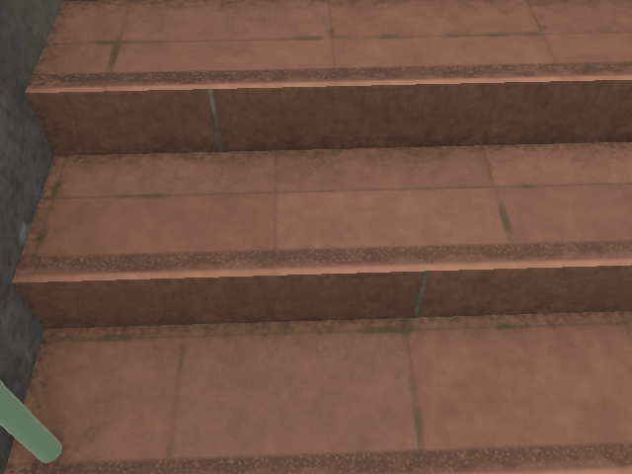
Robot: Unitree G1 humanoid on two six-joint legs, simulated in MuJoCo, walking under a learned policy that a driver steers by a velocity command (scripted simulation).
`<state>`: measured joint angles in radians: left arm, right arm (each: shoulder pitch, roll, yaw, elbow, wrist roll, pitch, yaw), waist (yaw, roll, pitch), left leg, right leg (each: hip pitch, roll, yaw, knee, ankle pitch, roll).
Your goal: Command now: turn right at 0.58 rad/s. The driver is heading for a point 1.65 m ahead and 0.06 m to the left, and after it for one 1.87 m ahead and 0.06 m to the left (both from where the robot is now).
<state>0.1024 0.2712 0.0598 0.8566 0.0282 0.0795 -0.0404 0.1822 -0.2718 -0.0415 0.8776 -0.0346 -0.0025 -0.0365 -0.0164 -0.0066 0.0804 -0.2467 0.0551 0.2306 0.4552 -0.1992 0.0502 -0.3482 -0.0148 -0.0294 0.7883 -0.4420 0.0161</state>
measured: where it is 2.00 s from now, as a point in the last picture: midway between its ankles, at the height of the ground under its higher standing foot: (364, 396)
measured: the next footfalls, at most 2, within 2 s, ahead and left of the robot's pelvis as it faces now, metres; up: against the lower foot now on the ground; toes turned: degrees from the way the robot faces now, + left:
right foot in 0.08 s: +0.03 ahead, -0.11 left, +0.00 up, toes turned -5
left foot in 0.46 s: +0.02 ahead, +0.10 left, +0.00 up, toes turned -7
